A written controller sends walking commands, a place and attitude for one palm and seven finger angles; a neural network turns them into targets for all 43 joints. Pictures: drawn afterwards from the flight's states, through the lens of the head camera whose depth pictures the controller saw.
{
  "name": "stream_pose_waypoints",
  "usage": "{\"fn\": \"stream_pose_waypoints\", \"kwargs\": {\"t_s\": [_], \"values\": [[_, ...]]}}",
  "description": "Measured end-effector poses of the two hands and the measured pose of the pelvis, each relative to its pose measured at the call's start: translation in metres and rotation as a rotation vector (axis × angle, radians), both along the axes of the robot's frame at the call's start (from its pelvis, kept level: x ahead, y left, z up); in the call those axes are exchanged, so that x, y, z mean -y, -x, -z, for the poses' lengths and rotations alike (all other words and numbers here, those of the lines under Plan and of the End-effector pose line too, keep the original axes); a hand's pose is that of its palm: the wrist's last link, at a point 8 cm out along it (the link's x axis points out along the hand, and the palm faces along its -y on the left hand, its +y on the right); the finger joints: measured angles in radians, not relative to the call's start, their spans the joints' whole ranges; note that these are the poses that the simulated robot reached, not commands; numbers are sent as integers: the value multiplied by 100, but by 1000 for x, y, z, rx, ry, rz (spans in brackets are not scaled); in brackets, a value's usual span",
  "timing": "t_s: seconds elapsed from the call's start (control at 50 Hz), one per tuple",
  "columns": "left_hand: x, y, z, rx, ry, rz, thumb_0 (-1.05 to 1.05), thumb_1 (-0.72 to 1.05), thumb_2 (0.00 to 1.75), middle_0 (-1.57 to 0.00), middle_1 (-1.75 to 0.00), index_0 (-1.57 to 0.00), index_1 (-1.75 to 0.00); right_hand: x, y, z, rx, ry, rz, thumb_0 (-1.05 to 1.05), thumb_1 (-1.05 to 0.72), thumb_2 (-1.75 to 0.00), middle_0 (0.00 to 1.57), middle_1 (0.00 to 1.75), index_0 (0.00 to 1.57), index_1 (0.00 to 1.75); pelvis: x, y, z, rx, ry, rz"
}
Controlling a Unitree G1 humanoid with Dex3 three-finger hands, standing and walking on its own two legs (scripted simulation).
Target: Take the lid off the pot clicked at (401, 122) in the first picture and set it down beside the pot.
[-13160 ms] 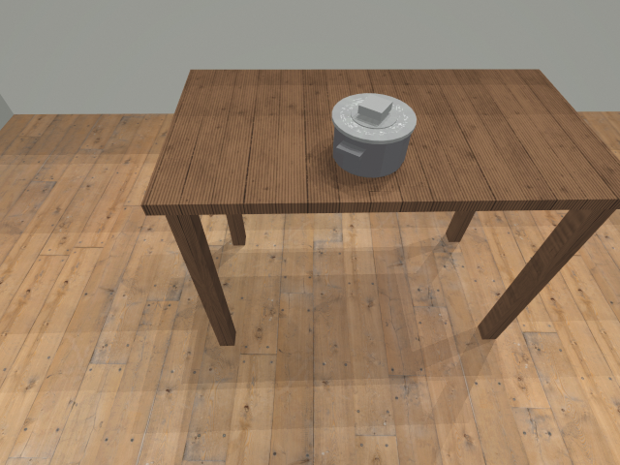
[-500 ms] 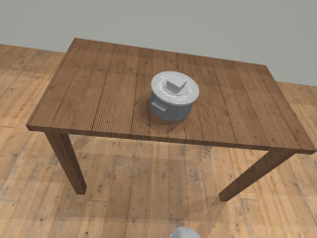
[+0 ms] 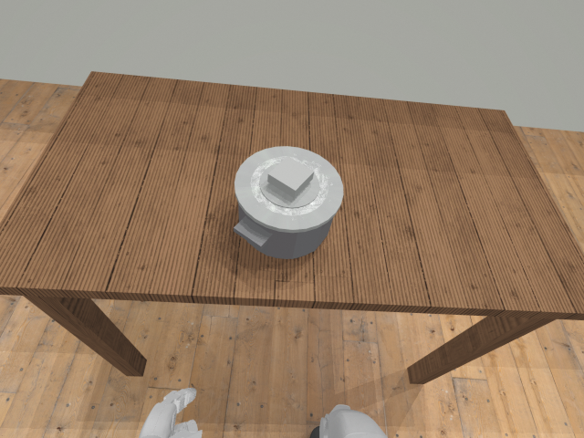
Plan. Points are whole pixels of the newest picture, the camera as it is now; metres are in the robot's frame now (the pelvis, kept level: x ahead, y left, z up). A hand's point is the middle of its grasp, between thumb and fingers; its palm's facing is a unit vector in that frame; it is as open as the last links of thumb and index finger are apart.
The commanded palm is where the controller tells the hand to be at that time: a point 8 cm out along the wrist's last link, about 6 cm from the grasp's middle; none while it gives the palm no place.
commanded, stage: shuffle to correct the standing spot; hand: left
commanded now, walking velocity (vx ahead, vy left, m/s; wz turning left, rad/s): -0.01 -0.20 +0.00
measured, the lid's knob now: (290, 176) +0.47 +0.00 +0.07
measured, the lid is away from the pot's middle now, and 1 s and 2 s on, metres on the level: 0.00 0.00 0.00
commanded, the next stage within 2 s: come to a stop and stand still in 0.60 s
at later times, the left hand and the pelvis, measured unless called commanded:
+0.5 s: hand out of the picture +0.07 +0.13 -0.19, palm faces +0.06 -0.99 -0.15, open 7.3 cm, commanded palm none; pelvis +0.05 -0.06 +0.00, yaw -1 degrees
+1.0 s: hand out of the picture +0.02 +0.04 -0.18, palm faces +0.03 -0.99 -0.17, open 7.2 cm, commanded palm none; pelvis -0.01 -0.13 +0.00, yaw +0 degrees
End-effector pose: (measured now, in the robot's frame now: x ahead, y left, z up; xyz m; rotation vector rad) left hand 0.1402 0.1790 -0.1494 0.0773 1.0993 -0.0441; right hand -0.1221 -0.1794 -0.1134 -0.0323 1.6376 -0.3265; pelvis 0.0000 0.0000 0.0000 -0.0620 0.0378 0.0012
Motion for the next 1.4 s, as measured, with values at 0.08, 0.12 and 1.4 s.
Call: {"fn": "stream_pose_waypoints", "kwargs": {"t_s": [0.08,0.12,1.4], "values": [[4,-16,12,68,-56,-89,1,91,90,-20,-30,-20,-30,40,-51,30,36,-4,-30,0,-90,-90,20,30,21,30,25,-27,21,30,-35,-23],[4,-7,15,31,-81,-99,1,91,90,-20,-30,-20,-30,59,-91,39,97,21,-64,0,-90,-90,20,30,20,30,29,-33,23,51,-7,-28],[26,159,-1,-172,-193,-151,1,91,90,-20,-30,-20,-30,117,-83,42,276,-35,-200,2,-92,-90,20,30,20,30,81,36,12,56,-39,-14]]}}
